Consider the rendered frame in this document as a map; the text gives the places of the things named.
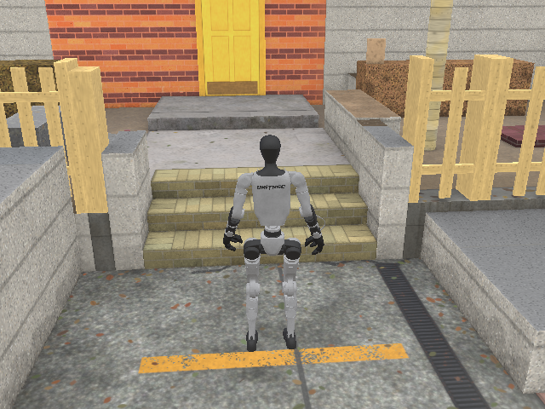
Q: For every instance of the right robot hand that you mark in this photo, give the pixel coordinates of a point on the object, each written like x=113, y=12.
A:
x=314, y=242

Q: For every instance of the right robot thigh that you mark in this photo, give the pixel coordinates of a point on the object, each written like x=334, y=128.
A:
x=292, y=252

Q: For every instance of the left robot hand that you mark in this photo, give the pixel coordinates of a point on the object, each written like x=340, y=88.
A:
x=226, y=241

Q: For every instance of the right robot forearm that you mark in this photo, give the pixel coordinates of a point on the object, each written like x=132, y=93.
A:
x=312, y=224

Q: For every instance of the left robot forearm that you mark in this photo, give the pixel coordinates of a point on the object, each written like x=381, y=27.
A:
x=232, y=225

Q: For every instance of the right robot foot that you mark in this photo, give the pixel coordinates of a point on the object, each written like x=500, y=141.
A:
x=290, y=342

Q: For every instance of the robot right upper arm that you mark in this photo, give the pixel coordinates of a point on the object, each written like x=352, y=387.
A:
x=298, y=180

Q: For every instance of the robot left upper arm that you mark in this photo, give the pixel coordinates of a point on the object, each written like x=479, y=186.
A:
x=244, y=181

